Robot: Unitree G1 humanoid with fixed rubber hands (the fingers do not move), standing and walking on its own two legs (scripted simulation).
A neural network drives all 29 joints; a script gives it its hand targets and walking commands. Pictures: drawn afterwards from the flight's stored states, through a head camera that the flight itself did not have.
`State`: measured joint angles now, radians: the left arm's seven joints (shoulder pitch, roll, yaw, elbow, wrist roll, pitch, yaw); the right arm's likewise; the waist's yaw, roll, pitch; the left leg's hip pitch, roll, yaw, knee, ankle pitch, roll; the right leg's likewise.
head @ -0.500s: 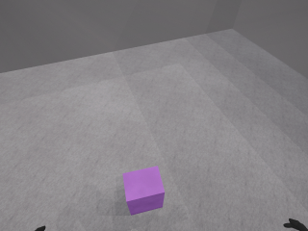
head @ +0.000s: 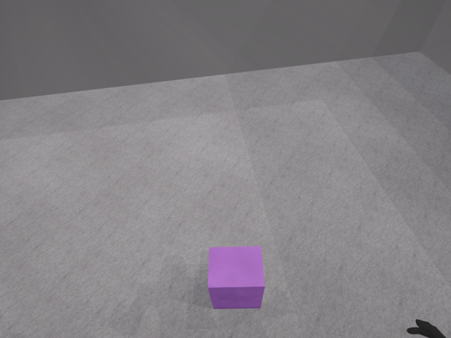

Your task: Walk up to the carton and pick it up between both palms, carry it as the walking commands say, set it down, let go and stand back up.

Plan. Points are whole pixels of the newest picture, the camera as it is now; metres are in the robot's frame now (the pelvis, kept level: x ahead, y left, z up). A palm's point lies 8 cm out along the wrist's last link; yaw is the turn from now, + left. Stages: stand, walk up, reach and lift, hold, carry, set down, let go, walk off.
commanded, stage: walk up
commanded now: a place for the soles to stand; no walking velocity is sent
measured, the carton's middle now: (236, 279) +0.44 +0.02 -0.61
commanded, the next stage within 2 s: reach and lift in 1.44 s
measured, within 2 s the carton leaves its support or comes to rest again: neither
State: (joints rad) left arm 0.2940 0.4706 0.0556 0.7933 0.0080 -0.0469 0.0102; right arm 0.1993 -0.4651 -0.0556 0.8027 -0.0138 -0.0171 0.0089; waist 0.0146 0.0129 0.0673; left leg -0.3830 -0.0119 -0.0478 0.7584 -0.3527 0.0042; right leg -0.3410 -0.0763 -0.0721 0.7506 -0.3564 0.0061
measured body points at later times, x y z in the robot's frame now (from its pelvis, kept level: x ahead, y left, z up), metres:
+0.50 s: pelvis +0.02 +0.01 +0.02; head +0.03 +0.01 +0.47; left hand +0.13 +0.35 -0.08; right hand +0.18 -0.31 -0.07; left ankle +0.03 +0.13 -0.71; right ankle +0.01 -0.13 -0.71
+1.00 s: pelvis +0.05 +0.02 +0.03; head +0.07 +0.02 +0.48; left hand +0.16 +0.36 -0.08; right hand +0.20 -0.29 -0.08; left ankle +0.03 +0.13 -0.71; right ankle +0.05 -0.12 -0.71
